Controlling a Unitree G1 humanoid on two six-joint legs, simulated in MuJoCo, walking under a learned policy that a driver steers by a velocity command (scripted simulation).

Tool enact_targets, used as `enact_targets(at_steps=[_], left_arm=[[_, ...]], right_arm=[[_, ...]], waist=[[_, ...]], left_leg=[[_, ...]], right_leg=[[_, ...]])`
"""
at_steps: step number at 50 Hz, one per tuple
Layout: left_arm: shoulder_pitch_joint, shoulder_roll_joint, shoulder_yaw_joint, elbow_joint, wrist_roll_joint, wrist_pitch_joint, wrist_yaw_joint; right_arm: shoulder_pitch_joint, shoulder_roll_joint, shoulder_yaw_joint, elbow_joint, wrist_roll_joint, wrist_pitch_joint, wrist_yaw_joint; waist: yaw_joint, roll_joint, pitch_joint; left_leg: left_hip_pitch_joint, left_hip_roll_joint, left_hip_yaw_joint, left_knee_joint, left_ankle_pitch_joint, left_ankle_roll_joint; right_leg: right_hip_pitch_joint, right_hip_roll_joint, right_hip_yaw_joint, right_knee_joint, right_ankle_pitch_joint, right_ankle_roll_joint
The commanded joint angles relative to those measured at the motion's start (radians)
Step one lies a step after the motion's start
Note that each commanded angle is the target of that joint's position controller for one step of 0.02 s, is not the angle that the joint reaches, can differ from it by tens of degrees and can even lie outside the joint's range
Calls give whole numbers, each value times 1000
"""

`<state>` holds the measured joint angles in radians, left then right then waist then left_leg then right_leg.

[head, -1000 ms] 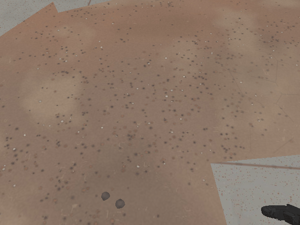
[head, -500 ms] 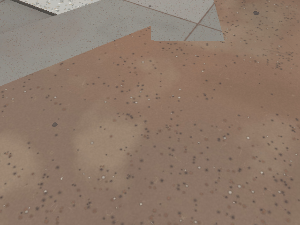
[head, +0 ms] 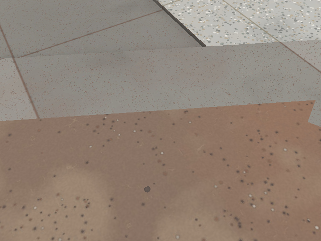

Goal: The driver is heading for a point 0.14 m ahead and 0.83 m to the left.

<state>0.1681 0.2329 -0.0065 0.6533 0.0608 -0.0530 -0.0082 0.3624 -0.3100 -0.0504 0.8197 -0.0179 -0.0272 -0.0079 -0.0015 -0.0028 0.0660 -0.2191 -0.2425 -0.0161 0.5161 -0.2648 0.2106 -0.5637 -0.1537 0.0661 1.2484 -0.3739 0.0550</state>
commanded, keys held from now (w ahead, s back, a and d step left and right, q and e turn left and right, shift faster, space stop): w+shift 0.38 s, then w+q+shift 0.02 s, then q+shift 0.46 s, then w+q+shift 0.14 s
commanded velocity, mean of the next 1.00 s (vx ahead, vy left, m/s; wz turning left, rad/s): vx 0.66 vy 0.00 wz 0.55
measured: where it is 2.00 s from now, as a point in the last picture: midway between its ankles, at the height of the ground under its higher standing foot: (68, 96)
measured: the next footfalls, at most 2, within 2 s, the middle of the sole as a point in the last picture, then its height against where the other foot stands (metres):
right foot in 0.24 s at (209, 238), level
left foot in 0.66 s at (154, 159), level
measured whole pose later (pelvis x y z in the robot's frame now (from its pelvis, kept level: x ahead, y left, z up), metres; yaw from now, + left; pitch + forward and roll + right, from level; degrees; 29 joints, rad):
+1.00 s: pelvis +0.78 +0.00 +0.02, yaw +32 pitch +3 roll -1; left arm -0.01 0.29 0.03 0.58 0.00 -0.04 0.03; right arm 0.24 -0.31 -0.08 0.64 0.04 0.03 -0.03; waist -0.06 -0.05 0.04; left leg -0.31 -0.23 -0.30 0.44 -0.12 0.11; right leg -0.62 0.02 0.21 0.80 -0.24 0.09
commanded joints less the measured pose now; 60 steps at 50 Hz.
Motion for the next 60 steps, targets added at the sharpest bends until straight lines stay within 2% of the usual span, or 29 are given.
enact_targets(at_steps=[1,4,8,11,13,14,15,17,20,23,26,27,31,32,33,34,35,36,38,40,43,47,52,53,56,57,58,59,60], left_arm=[[6,114,23,-63,2,16,-12],[-122,81,10,-88,-20,6,-26],[-210,114,20,-112,-37,-3,-25],[28,203,62,-56,-40,-8,2],[450,294,106,64,-26,1,42],[411,376,125,77,8,-6,27],[337,264,112,62,-18,-1,4],[257,155,91,87,-25,-10,-10],[225,111,69,139,-22,-32,-3],[204,127,64,165,-39,-70,-16],[161,129,58,166,-64,-90,-20],[142,193,76,123,-74,-97,18],[118,273,102,89,-84,-47,76],[78,269,102,65,-80,-33,79],[66,219,92,53,-80,-28,70],[131,80,54,15,-26,-34,48],[304,113,36,-25,-70,-47,29],[227,210,52,-27,-68,-50,27],[71,211,63,-56,-48,-30,45],[39,209,70,-80,-40,-10,50],[-22,153,62,-103,-30,-4,50],[-116,127,62,-119,-56,15,39],[-253,135,79,-148,-74,-42,28],[-206,145,62,-109,-18,7,21],[-78,170,78,-86,-44,13,32],[15,223,96,-66,-39,2,40],[136,310,116,-66,-13,-4,50],[114,356,131,-52,-3,-4,46],[78,284,120,-54,-16,-2,38]], right_arm=[[-20,-108,-25,-68,5,-69,-1],[20,-108,-28,-36,16,-82,16],[100,-141,-33,16,23,-92,11],[107,-209,-43,39,-10,-81,-2],[-12,-144,-28,10,-38,-73,-9],[155,15,10,-28,27,-80,5],[48,-76,11,-25,-4,-88,-3],[-127,-95,9,-50,-18,-85,12],[-105,-12,32,-77,-24,-46,42],[-198,5,45,-114,-20,-32,42],[-283,38,62,-143,-16,-48,70],[-292,8,40,-143,65,-64,63],[-108,-108,-30,-138,34,-46,71],[52,-150,-59,-98,34,-35,63],[130,-162,-70,-74,42,-23,45],[72,-225,-69,-108,20,-20,25],[6,-258,-71,-176,-37,-36,31],[-117,-217,-77,-251,-12,-27,34],[-188,-139,-53,-259,52,-19,33],[-207,-138,-57,-256,43,-9,23],[-168,-152,-69,-237,47,8,-7],[-179,-157,-70,-262,65,45,-37],[-121,-132,-67,-258,58,38,-28],[-103,-196,-81,-232,-44,36,24],[-153,-141,-69,-249,-21,25,53],[-159,-98,-57,-254,-11,14,49],[-174,-21,-32,-284,12,-5,42],[-204,-60,-28,-311,3,-11,34],[-249,-119,-39,-306,-19,-6,32]], waist=[[25,-48,34],[-32,-42,27],[-77,-8,21],[58,87,-138],[271,18,-306],[110,-380,-410],[138,-198,-339],[108,40,-91],[-5,-25,-35],[-34,-17,88],[-26,-71,34],[9,-121,-31],[-102,-130,-178],[-177,-111,-230],[-194,13,-202],[-73,346,-194],[-14,304,-521],[-37,78,-528],[12,-126,-286],[51,-46,-180],[43,-25,-183],[7,44,-216],[-74,135,-119],[-93,211,-103],[12,101,-79],[66,-8,-102],[122,-189,-208],[95,-213,-174],[78,-113,-106]], left_leg=[[-86,284,-352,-352,241,131],[-60,216,-237,-400,399,59],[149,292,-229,-395,718,15],[287,352,-217,-10,1280,-45],[3,256,-144,586,834,-57],[-382,61,-112,990,-172,-112],[-471,119,-148,995,-130,-76],[-453,213,-123,882,1,-77],[-450,258,-134,815,-29,-96],[-455,263,-76,600,51,-137],[-242,231,79,193,361,-145],[-202,221,62,166,440,-168],[49,119,107,75,414,-133],[215,119,75,56,438,-97],[323,188,-43,-40,522,-49],[439,344,-323,65,1101,55],[639,593,-786,-58,917,298],[553,534,-771,-124,587,260],[239,411,-633,-187,352,159],[44,339,-541,-208,501,122],[-22,277,-465,-161,716,79],[-52,218,-524,-230,-80,28],[-24,224,-617,-206,-273,18],[-36,209,-613,-208,-264,10],[-264,172,-617,-81,-342,-41],[-420,120,-531,88,-419,-84],[-543,28,-305,381,-436,-133],[-689,61,-215,530,-262,-140],[-705,155,-190,606,-147,-144]], right_leg=[[-56,-35,-71,-214,84,13],[30,28,-123,-473,426,-29],[108,101,-153,-678,539,-103],[348,202,-145,-667,275,-153],[791,35,8,-627,27,-191],[1010,-263,636,-809,-186,-354],[928,-210,759,-940,-219,-326],[620,-139,430,-952,59,-287],[431,-89,286,-1060,-69,-262],[308,-70,16,-1118,612,-226],[275,46,-228,-1080,874,-152],[334,47,-220,-1058,869,-138],[458,17,-231,-717,1126,-57],[395,27,-222,-502,1097,-41],[257,116,-209,-193,518,3],[-15,267,-174,219,-312,39],[-152,295,77,458,-305,38],[-127,222,121,371,-182,-3],[-112,171,98,182,-94,-7],[-36,167,92,48,-80,9],[-19,192,69,-133,-33,33],[17,200,80,-373,149,44],[105,219,102,-667,203,28],[110,204,36,-625,149,10],[456,200,42,-799,121,-19],[645,91,134,-846,39,-44],[816,-165,429,-947,-273,-115],[768,-261,736,-1068,-514,-168],[686,-252,672,-1041,-485,-168]])
Keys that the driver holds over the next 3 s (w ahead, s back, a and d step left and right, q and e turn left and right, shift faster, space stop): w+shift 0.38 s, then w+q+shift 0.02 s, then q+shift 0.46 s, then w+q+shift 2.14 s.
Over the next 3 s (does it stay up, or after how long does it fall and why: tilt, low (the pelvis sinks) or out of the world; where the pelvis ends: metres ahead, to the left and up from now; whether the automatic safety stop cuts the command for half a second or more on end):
stays up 0.95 1.48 0.01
